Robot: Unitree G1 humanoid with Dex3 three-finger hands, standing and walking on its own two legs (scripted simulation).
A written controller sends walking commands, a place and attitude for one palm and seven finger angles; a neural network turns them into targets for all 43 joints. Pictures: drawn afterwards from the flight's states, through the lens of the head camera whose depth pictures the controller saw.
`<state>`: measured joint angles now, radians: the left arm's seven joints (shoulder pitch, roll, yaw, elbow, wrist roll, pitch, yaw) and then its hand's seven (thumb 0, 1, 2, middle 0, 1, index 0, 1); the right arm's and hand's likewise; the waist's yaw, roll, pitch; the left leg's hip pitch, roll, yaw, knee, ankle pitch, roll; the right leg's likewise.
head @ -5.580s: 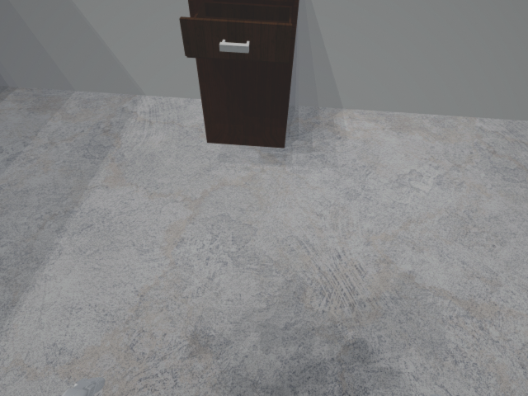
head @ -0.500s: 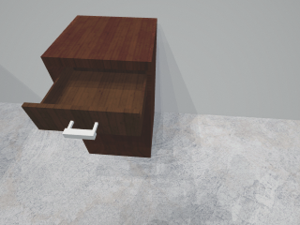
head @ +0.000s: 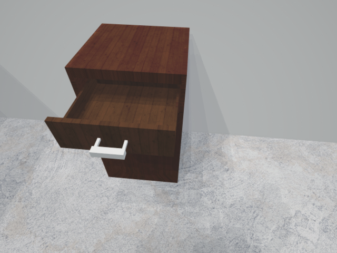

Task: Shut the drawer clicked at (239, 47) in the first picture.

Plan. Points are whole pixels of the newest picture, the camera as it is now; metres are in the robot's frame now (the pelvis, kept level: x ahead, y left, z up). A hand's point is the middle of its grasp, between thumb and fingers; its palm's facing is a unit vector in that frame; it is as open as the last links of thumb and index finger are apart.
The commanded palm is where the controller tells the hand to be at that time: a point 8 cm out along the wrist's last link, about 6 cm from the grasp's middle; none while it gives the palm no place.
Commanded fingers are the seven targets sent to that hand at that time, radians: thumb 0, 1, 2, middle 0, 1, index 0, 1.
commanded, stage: look again from close up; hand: left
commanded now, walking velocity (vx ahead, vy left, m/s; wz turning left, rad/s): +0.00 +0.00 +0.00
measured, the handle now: (110, 147) +0.44 +0.22 -0.06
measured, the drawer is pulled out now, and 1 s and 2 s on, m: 0.24 0.24 0.24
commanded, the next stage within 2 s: shuffle to correct the standing spot in 0.16 s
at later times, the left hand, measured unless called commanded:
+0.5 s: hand out of the picture +0.01 +0.17 -0.18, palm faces +0.02 -0.99 -0.15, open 7.4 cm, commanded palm none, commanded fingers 0.00 0.90 0.90 -0.20 -0.30 -0.20 -0.30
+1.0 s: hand out of the picture +0.12 +0.20 -0.18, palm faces +0.05 -0.97 -0.25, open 7.3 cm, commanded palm none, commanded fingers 0.00 0.90 0.90 -0.20 -0.30 -0.20 -0.30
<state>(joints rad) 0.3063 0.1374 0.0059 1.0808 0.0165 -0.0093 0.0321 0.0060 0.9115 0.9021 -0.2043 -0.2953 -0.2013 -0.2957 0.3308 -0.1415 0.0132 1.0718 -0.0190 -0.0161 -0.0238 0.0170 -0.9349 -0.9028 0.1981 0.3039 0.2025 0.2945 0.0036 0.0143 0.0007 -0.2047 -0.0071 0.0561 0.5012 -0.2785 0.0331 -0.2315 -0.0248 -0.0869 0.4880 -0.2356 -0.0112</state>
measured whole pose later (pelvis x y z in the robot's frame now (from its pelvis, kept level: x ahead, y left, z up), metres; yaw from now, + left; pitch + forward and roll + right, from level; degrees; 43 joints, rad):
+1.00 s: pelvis +0.08 +0.01 -0.01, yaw +1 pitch +0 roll +0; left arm 0.23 0.16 0.03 1.03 0.01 -0.01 0.05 0.00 0.92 0.90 -0.20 -0.30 -0.20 -0.30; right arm 0.26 -0.14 -0.02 1.09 0.00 0.00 -0.04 0.01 -0.92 -0.90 0.20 0.30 0.20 0.29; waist 0.00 0.02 0.07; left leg -0.11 -0.04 0.07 0.53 -0.40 0.05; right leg -0.29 -0.03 -0.07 0.60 -0.30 -0.02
